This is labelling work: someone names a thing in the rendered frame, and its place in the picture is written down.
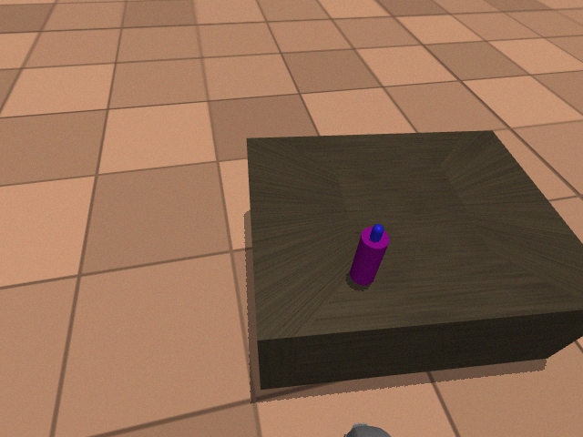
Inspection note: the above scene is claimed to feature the bottle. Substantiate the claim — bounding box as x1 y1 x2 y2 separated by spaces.
350 224 389 285

